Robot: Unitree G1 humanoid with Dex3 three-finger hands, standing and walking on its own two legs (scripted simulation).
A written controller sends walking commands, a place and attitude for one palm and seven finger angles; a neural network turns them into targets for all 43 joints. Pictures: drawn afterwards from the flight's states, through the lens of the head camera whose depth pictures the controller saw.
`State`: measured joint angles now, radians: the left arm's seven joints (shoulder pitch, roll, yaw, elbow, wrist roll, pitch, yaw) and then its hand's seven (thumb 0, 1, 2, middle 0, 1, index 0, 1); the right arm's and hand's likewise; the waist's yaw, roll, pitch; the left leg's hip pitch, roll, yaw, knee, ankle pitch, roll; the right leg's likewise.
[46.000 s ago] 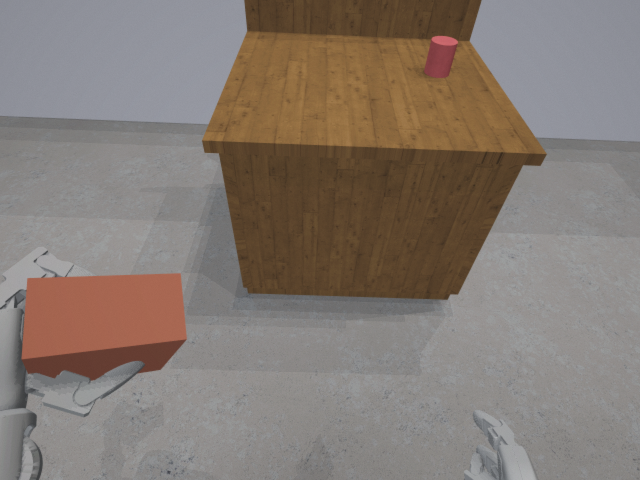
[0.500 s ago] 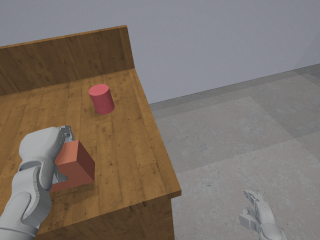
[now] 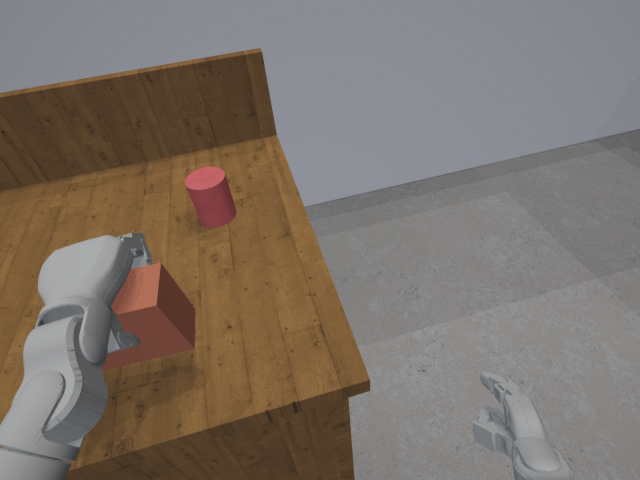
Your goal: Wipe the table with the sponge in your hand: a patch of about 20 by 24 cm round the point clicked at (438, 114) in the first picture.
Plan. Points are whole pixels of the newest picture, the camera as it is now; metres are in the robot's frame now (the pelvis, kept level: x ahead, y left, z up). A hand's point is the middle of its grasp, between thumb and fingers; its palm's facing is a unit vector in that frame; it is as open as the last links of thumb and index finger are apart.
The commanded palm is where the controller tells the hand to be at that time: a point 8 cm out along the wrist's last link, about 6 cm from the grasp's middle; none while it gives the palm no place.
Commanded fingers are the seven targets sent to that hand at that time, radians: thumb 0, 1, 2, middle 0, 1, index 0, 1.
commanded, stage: bring the sponge back beside the body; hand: left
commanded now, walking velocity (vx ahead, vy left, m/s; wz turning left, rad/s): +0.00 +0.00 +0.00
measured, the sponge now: (133, 326) +0.25 +0.29 +0.07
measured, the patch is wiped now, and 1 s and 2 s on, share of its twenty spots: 1.00 1.00 1.00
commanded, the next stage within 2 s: step back with the hand held close in 1.64 s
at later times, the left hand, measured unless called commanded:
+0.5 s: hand (110, 322) +0.23 +0.28 +0.12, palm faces +0.06 -0.09 -0.99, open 9.9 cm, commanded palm +0.20 +0.28 +0.20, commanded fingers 0.00 0.10 1.30 -1.20 -1.60 -1.20 -1.60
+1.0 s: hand (108, 346) +0.20 +0.28 +0.12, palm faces +0.06 -0.10 -0.99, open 9.9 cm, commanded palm +0.17 +0.28 +0.19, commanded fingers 0.00 0.10 1.30 -1.20 -1.60 -1.20 -1.60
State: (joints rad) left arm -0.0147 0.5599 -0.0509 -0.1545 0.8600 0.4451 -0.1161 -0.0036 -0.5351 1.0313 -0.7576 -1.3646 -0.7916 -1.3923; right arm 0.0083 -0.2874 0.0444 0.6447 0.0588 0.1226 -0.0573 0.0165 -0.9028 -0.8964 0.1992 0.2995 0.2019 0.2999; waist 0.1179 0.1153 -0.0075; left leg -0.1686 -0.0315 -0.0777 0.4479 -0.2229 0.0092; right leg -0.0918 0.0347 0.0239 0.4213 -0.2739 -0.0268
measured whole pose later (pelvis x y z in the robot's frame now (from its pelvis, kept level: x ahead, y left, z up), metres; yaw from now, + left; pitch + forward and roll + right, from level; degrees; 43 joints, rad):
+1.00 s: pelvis -0.01 -0.01 +0.00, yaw -1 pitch -5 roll +0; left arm 0.23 0.54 -0.01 -0.30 0.84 0.40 -0.05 0.00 -0.54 1.03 -0.76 -1.37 -0.79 -1.39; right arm 0.02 -0.28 0.04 0.64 0.04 0.10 -0.05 0.02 -0.90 -0.90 0.20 0.30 0.20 0.30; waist 0.13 0.12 -0.01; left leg -0.16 -0.01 -0.07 0.47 -0.23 0.00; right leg -0.08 0.05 0.03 0.44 -0.27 -0.04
